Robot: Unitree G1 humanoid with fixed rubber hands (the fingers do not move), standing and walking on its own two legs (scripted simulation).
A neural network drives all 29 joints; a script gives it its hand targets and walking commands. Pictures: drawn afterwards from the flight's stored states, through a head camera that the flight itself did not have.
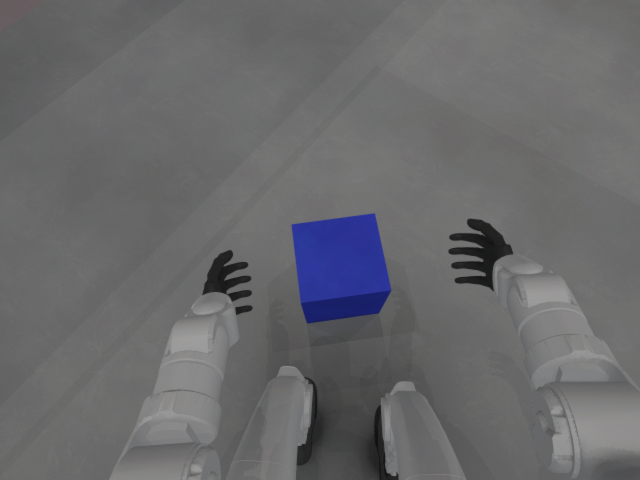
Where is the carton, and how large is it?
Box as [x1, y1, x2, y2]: [291, 213, 390, 323]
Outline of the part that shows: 374,213 291,224 300,300 307,323 377,313 381,308 390,291 390,286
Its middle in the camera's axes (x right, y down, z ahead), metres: +0.05 +0.09 +1.03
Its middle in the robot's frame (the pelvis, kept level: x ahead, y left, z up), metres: +0.54 +0.02 -0.56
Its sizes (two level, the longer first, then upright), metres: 0.210 0.200 0.250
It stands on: the floor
